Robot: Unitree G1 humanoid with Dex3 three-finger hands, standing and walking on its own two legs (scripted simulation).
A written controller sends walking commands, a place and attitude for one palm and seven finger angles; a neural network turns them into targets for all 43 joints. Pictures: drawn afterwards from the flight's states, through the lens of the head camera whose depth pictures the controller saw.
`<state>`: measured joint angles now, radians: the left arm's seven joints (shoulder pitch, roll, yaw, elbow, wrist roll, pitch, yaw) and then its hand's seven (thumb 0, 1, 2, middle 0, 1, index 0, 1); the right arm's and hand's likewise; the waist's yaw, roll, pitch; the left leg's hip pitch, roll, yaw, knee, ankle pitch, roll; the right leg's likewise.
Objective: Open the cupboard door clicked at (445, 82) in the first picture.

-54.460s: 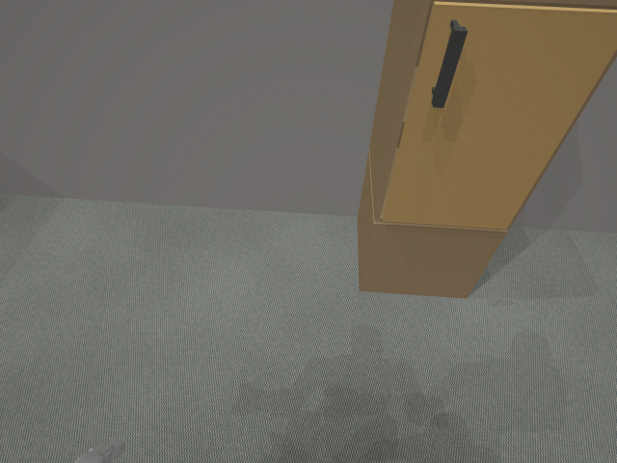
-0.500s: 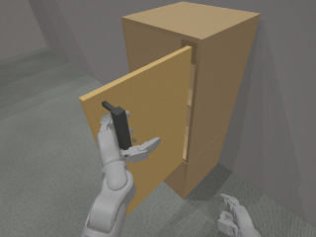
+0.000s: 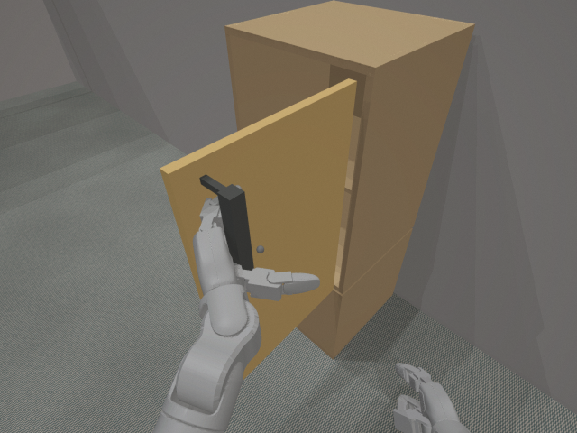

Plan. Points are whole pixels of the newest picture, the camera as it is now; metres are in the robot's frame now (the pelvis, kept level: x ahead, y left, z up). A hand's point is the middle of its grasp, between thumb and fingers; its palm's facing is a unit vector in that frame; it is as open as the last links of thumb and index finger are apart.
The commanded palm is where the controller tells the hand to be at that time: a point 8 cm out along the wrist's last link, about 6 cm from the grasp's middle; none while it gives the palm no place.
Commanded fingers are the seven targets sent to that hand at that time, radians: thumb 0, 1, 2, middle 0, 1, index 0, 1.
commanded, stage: slide the hand sideways off the handle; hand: left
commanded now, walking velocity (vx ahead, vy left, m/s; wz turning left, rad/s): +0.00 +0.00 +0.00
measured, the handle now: (227, 230) +0.33 +0.12 +0.16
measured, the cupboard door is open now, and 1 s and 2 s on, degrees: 92 95 95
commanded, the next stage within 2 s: draw the hand back to the body in 1.18 s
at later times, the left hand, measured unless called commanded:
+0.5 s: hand (251, 281) +0.25 +0.07 +0.15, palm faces -0.01 -1.00 +0.01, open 16.2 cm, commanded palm +0.21 +0.13 +0.15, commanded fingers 0.00 -0.50 0.30 -0.15 -0.30 -0.15 -0.30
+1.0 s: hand (209, 318) +0.20 +0.11 +0.15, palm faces +0.07 -1.00 -0.04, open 16.2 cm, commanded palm +0.15 +0.17 +0.15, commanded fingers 0.00 -0.50 0.30 -0.15 -0.30 -0.15 -0.30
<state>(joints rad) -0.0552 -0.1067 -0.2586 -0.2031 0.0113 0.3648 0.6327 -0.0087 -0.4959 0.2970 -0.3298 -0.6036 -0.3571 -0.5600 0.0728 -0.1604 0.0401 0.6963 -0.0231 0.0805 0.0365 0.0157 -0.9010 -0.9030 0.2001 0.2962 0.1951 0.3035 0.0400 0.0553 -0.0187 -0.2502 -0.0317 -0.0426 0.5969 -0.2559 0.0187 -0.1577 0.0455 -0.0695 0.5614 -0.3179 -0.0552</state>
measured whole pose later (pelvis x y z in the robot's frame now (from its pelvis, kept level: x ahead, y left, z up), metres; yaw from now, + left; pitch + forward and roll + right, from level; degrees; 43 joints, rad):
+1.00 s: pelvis +0.03 -0.01 +0.00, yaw -2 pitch -3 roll +0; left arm 0.61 0.17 -0.04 -0.66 -0.18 0.15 0.03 -0.01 -0.50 0.30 -0.21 -0.33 -0.19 -0.32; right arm 0.20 -0.21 0.06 0.49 0.03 0.01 -0.03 0.02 -0.90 -0.90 0.20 0.30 0.20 0.30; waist 0.05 0.06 -0.06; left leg -0.23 -0.01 -0.02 0.58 -0.29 0.01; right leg -0.15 0.06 -0.05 0.55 -0.35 -0.07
